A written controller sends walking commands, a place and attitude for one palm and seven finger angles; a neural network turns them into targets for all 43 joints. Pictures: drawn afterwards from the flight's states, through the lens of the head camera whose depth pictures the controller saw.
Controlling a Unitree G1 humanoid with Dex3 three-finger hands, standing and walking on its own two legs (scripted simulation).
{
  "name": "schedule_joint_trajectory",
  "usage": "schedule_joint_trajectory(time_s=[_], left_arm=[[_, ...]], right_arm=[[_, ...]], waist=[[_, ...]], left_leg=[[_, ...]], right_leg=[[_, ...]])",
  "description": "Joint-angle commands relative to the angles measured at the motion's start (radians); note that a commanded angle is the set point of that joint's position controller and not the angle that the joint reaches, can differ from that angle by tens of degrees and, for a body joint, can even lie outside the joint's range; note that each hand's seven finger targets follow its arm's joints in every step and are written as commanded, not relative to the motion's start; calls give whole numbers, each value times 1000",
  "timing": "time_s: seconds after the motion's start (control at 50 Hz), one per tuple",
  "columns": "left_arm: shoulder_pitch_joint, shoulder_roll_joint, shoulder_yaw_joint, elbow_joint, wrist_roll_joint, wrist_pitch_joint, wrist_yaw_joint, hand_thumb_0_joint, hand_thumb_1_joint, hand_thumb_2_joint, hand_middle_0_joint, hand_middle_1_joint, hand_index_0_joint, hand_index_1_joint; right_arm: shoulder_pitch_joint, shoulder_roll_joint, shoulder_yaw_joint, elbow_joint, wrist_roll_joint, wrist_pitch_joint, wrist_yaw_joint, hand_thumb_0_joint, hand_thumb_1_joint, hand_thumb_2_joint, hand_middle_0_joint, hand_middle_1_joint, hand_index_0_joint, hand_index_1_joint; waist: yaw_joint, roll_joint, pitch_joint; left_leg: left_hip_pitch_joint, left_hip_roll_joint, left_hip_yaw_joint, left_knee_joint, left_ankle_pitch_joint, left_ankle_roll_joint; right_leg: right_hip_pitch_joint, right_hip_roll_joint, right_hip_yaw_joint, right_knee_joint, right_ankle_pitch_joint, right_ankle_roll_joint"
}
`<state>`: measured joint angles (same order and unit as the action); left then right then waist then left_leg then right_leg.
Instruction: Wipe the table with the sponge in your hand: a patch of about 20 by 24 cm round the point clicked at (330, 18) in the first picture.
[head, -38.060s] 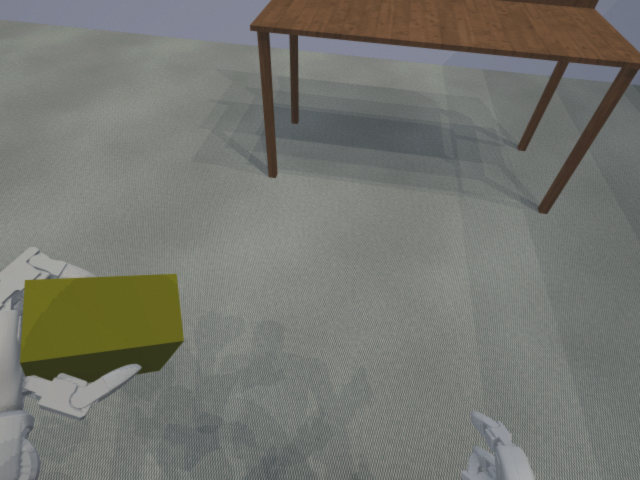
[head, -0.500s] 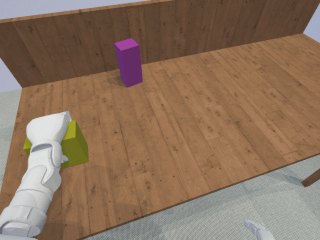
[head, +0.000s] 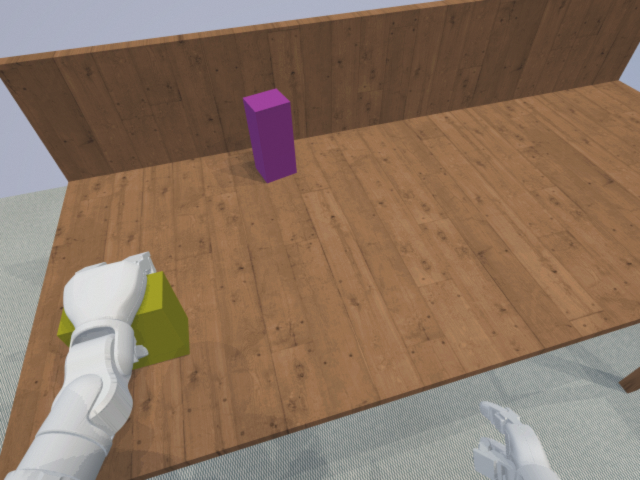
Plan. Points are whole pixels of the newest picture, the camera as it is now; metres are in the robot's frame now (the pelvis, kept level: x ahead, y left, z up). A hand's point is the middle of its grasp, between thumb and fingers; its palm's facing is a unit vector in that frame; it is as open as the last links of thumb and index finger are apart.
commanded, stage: wipe back along the first lane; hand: left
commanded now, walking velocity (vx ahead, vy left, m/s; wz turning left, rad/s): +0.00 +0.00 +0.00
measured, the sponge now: (136, 332) +0.28 +0.31 +0.00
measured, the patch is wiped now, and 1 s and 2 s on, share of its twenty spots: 1.00 1.00 1.00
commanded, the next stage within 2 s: lift the sponge slowly off the table in 0.68 s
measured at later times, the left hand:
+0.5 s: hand (123, 350) +0.24 +0.28 +0.05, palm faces +0.04 -0.09 -0.99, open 10.5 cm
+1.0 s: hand (123, 376) +0.21 +0.26 +0.05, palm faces +0.03 -0.12 -0.99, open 10.5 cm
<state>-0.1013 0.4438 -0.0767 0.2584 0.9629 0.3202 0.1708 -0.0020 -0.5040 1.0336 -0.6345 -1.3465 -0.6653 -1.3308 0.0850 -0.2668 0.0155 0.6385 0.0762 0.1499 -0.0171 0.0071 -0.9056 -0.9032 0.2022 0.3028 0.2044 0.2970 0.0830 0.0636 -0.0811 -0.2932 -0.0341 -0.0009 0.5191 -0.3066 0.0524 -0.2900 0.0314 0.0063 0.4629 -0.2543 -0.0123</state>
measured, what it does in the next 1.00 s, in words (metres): stands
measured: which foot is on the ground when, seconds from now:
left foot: down 0.00-1.00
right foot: down 0.00-1.00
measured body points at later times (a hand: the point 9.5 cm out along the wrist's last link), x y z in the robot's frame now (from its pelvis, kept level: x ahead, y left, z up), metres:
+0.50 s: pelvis +0.00 +0.00 +0.00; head +0.00 -0.02 +0.45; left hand +0.23 +0.28 +0.10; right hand +0.22 -0.22 -0.09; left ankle -0.03 +0.08 -0.74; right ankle -0.01 -0.12 -0.74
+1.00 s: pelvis -0.01 +0.00 +0.00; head -0.02 -0.03 +0.45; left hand +0.20 +0.27 +0.10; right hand +0.22 -0.22 -0.09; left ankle -0.03 +0.08 -0.74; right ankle -0.01 -0.12 -0.74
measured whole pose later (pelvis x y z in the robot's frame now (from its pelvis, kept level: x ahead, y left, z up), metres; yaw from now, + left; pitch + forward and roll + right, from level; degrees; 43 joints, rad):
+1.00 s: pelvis -0.01 +0.00 +0.00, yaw -1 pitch +0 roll -1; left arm 0.24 0.40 -0.12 -0.12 0.95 0.41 0.17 -0.01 -0.50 1.03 -0.63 -1.35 -0.66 -1.33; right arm 0.06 -0.26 0.02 0.65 0.06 0.14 -0.02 0.01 -0.91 -0.90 0.20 0.30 0.17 0.28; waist 0.12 0.08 -0.05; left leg -0.21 -0.03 0.02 0.50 -0.30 0.05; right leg -0.23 0.04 0.03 0.47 -0.25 -0.02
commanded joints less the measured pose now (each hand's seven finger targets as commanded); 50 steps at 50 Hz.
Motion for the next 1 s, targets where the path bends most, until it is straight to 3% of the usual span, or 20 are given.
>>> schedule_joint_trajectory(time_s=[0.0,0.02,0.06,0.12,0.2,0.22,0.26,0.32,0.36,0.42,0.58,0.64,0.68,0.72,0.74,0.78,0.84,0.88,0.92,0.98], left_arm=[[-18,99,32,-95,-26,6,-37,0,100,1300,-1200,-1600,-1200,-1600],[-8,120,56,-129,-31,4,-36,0,100,1300,-1200,-1600,-1200,-1600],[16,67,11,-150,-30,10,-37,0,100,1300,-1200,-1600,-1200,-1600],[61,126,71,-194,-45,16,-31,0,100,1300,-1200,-1600,-1200,-1600],[106,84,42,-205,-46,28,-30,0,100,1300,-1200,-1600,-1200,-1600],[108,107,65,-239,-49,28,-27,0,100,1300,-1200,-1600,-1200,-1600],[131,64,26,-262,-47,35,-26,0,100,1300,-1200,-1600,-1200,-1600],[230,94,70,-303,-61,30,-21,0,100,1300,-1200,-1600,-1200,-1600],[259,55,36,-326,-59,36,-20,0,100,1300,-1200,-1600,-1200,-1600],[294,83,61,-376,-64,45,-16,0,100,1300,-1200,-1600,-1200,-1600],[337,53,22,-402,-49,73,-13,0,100,1300,-1200,-1600,-1200,-1600],[336,23,-17,-467,-42,71,-18,0,100,1300,-1200,-1600,-1200,-1600],[394,-2,-39,-442,-47,65,-17,0,100,1300,-1200,-1600,-1200,-1600],[422,16,-18,-483,-50,62,-13,0,100,1300,-1200,-1600,-1200,-1600],[417,22,-10,-503,-50,64,-8,0,100,1300,-1200,-1600,-1200,-1600],[388,25,-8,-465,-48,65,-3,0,100,1300,-1200,-1600,-1200,-1600],[315,61,17,-525,-34,79,5,0,100,1300,-1200,-1600,-1200,-1600],[291,32,-14,-476,-32,88,0,0,100,1300,-1200,-1600,-1200,-1600],[275,86,34,-514,-32,87,-2,0,100,1300,-1200,-1600,-1200,-1600],[282,62,12,-498,-33,85,-13,0,100,1300,-1200,-1600,-1200,-1600]], right_arm=[[-139,-128,-41,-154,-2,-55,-9,0,-900,-900,200,300,200,300],[-154,-133,-41,-159,-6,-55,-9,0,-900,-900,200,300,200,300],[-155,-121,-38,-166,-5,-60,-6,0,-900,-900,200,300,200,300],[-167,-130,-39,-165,-8,-61,-8,0,-900,-900,200,300,200,300],[-166,-122,-37,-164,-6,-64,-9,0,-900,-900,200,300,200,300],[-181,-126,-37,-168,-7,-64,-8,0,-900,-900,200,300,200,300],[-177,-115,-38,-176,-6,-69,-6,0,-900,-900,200,300,200,300],[-192,-118,-39,-179,-9,-73,-2,0,-900,-900,200,300,200,300],[-190,-110,-37,-185,-9,-75,1,0,-900,-900,200,300,200,300],[-209,-115,-36,-185,-11,-74,3,0,-900,-900,200,300,200,300],[-216,-104,-31,-181,-8,-76,3,0,-900,-900,200,300,200,300],[-223,-100,-32,-196,-11,-77,7,0,-900,-900,200,300,200,300],[-227,-96,-29,-190,-10,-81,12,0,-900,-900,200,300,200,300],[-244,-98,-33,-200,-13,-82,16,0,-900,-900,200,300,200,300],[-225,-97,-37,-202,-11,-78,16,0,-900,-900,200,300,200,300],[-230,-98,-32,-190,-13,-78,10,0,-900,-900,200,300,200,300],[-235,-100,-32,-195,-15,-76,5,0,-900,-900,200,300,200,300],[-242,-96,-28,-181,-14,-77,1,0,-900,-900,200,300,200,300],[-256,-99,-29,-186,-17,-81,-5,0,-900,-900,200,300,200,300],[-247,-92,-26,-180,-17,-83,-6,0,-900,-900,200,300,200,300]], waist=[[1,-94,-155],[6,-87,-167],[2,-83,-152],[13,-93,-160],[13,-108,-122],[17,-81,-134],[14,-83,-133],[30,-97,-149],[27,-108,-136],[33,-95,-123],[36,-86,-71],[36,-68,-106],[36,-80,-63],[46,-92,-85],[43,-94,-116],[40,-120,-65],[41,-72,-98],[34,-81,-38],[43,-69,-77],[40,-58,-64]], left_leg=[[63,10,-61,-48,350,-24],[67,13,-63,-53,348,-25],[69,11,-61,-47,363,-23],[67,12,-60,-52,346,-21],[58,12,-58,-55,340,-21],[68,14,-61,-62,329,-23],[74,14,-59,-54,342,-20],[76,14,-60,-53,355,-22],[72,13,-58,-50,364,-22],[77,18,-63,-58,349,-24],[76,21,-68,-73,308,-22],[86,24,-69,-77,301,-18],[80,26,-73,-75,304,-23],[86,30,-83,-76,306,-22],[79,28,-70,-71,300,-16],[73,26,-73,-73,278,-18],[84,23,-72,-83,266,-12],[85,25,-78,-91,249,-16],[102,20,-80,-95,241,-9],[107,15,-71,-93,259,-9]], right_leg=[[111,7,31,-16,335,-70],[120,8,43,-16,341,-73],[115,6,31,-14,354,-70],[135,5,53,-14,369,-69],[121,4,37,-17,351,-64],[125,7,54,-19,333,-69],[122,5,41,-17,342,-67],[153,5,60,-9,383,-68],[146,2,51,-7,394,-63],[144,6,67,-12,373,-66],[115,10,57,-26,272,-67],[126,11,54,-21,254,-66],[106,14,54,-22,249,-67],[119,19,67,-17,255,-71],[133,12,56,-12,258,-65],[105,12,65,-27,245,-65],[126,10,69,-28,225,-67],[90,15,68,-43,180,-68],[125,18,94,-50,183,-72],[131,12,78,-53,198,-71]])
